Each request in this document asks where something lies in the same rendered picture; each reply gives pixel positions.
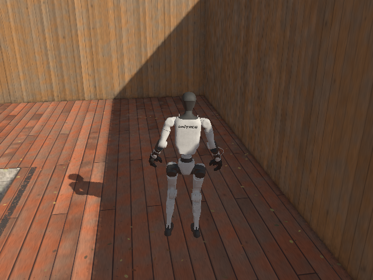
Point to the right robot upper arm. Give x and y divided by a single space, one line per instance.
205 123

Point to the robot left hand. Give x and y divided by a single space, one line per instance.
151 160

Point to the left robot upper arm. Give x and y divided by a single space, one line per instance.
169 122

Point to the robot right shin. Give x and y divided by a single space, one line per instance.
196 210

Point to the robot right hand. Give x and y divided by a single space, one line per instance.
219 163

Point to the left robot forearm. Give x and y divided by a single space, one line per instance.
156 150

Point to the robot head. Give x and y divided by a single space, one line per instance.
188 102

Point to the right robot forearm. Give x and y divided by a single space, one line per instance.
215 153

